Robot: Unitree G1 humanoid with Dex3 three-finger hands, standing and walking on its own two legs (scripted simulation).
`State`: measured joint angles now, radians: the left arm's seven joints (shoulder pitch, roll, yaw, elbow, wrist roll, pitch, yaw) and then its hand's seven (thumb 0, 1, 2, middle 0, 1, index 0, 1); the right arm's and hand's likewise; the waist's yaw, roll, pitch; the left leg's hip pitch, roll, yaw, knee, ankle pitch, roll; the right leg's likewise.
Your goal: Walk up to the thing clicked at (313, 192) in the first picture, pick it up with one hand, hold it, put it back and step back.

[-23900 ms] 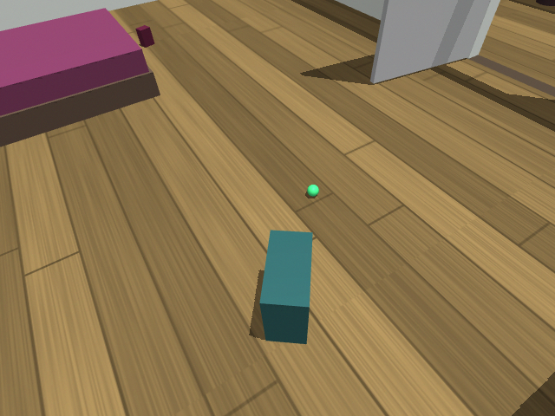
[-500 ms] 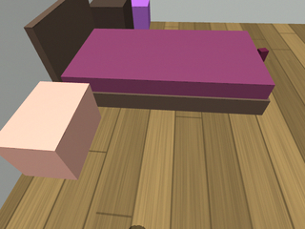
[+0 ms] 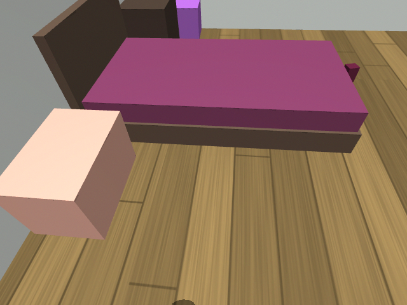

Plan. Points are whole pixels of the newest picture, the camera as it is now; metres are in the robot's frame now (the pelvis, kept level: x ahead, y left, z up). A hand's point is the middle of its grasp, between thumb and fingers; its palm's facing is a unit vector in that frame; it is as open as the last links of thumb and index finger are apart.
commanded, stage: stand
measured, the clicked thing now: out of the picture -0.24 -1.07 -0.75
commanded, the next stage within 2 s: walk up in 0.86 s
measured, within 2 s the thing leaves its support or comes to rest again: neither
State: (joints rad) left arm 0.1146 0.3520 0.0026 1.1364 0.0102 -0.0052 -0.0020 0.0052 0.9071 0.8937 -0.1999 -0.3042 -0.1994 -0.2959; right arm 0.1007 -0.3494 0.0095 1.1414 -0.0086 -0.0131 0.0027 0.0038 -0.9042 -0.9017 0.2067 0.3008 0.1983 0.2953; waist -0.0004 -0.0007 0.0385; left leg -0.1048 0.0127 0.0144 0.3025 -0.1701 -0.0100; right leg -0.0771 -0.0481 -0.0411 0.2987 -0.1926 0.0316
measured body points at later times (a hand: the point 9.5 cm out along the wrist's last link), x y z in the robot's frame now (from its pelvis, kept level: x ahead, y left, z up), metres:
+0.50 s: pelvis +0.00 +0.00 +0.00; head +0.01 +0.00 +0.45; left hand +0.07 +0.30 -0.13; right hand +0.08 -0.30 -0.13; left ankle +0.00 +0.12 -0.75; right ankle -0.02 -0.14 -0.75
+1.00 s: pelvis +0.01 -0.01 -0.01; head +0.01 -0.01 +0.44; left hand +0.08 +0.31 -0.13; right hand +0.07 -0.32 -0.13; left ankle +0.00 +0.12 -0.75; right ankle -0.01 -0.13 -0.73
